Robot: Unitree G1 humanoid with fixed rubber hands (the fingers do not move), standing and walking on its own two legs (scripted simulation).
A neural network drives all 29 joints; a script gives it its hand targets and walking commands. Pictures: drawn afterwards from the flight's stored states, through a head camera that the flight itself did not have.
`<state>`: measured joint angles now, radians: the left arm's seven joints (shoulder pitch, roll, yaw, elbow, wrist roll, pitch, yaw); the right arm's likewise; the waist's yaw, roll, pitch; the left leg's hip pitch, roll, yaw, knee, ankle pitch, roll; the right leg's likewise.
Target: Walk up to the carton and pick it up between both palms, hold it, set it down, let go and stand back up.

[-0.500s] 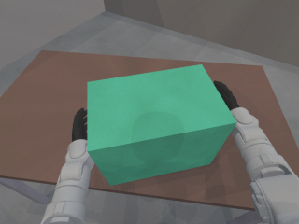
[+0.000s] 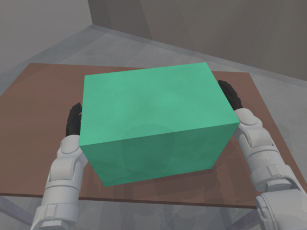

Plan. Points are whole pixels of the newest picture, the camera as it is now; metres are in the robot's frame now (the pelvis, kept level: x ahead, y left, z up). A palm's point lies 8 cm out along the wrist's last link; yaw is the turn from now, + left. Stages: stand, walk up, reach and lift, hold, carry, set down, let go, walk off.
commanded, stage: reach and lift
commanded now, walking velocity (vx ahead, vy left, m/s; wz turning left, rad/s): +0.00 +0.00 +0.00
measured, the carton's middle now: (154, 126) +0.40 +0.03 +0.07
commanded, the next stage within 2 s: hold in 1.40 s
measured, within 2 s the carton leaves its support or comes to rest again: neither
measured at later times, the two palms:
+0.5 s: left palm (72, 118) +0.36 +0.23 +0.12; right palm (239, 104) +0.41 -0.18 +0.16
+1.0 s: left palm (67, 113) +0.36 +0.23 +0.14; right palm (241, 100) +0.40 -0.17 +0.18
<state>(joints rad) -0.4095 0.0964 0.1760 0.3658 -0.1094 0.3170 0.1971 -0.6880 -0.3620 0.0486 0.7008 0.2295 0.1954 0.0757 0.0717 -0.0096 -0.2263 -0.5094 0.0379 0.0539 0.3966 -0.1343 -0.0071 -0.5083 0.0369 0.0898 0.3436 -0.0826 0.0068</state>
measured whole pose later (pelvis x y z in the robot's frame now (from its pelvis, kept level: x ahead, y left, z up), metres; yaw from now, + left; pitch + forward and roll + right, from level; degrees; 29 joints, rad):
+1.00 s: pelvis +0.00 +0.01 +0.00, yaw +1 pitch +9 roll +0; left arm -0.52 0.13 0.25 0.33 -0.03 0.54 0.10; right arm -0.71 -0.30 -0.05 0.60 0.23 0.40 0.02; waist 0.01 0.00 -0.23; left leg -0.39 0.01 0.05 0.39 -0.15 0.01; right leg -0.39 0.01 0.09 0.34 -0.11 0.02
